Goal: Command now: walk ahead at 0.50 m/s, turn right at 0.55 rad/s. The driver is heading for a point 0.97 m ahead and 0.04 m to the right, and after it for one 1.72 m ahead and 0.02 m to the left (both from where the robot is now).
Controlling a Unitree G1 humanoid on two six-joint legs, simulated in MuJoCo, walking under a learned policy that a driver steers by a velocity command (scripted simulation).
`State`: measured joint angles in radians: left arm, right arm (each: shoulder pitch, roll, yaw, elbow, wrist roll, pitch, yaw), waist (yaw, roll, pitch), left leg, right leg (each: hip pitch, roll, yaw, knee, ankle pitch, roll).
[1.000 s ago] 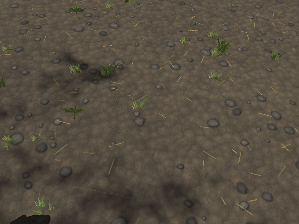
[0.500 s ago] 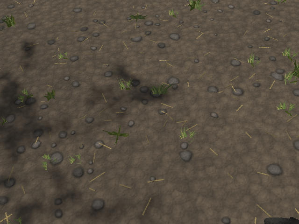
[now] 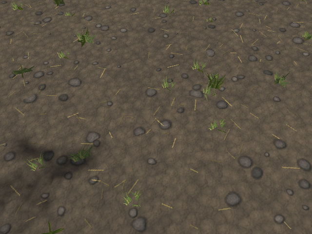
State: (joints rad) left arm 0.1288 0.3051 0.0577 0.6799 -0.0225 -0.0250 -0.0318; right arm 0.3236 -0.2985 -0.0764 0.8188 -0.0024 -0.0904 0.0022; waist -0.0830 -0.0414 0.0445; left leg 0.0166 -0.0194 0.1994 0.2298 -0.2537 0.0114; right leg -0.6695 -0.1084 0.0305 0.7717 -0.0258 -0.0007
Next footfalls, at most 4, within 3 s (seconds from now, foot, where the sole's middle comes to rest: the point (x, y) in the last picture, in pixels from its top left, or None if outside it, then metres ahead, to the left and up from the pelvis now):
0.14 right None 0.25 -0.13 -0.78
0.68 left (148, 206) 0.59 0.02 -0.78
1.14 right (181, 152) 0.85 -0.16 -0.78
1.50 left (136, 176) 0.74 0.07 -0.78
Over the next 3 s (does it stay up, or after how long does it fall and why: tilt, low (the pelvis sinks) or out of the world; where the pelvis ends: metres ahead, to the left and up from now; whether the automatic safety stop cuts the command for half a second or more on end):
stays up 0.95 -0.05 0.00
